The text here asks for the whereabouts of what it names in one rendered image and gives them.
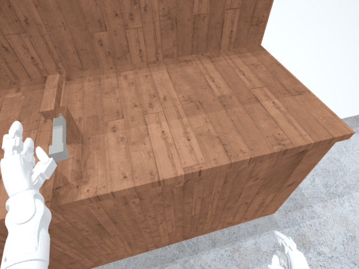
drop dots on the left robot forearm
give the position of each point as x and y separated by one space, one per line
28 243

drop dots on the tap lever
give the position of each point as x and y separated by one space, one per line
58 150

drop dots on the counter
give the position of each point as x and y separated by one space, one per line
178 122

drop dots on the robot right hand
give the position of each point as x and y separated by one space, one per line
294 258

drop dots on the robot left hand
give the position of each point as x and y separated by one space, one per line
17 169

